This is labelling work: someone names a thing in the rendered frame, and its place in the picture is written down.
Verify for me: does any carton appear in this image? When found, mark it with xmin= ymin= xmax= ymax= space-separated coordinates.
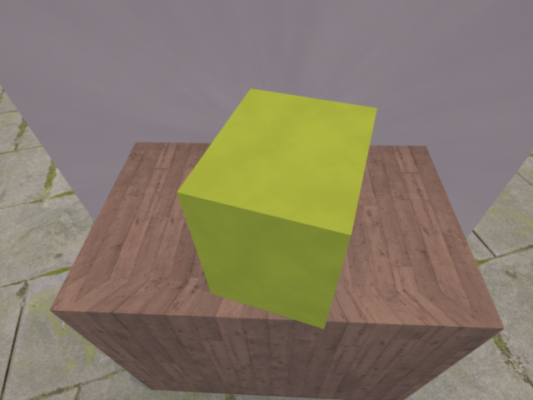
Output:
xmin=177 ymin=88 xmax=377 ymax=329

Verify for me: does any pedestal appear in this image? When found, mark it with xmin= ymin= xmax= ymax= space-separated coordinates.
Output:
xmin=50 ymin=142 xmax=505 ymax=400

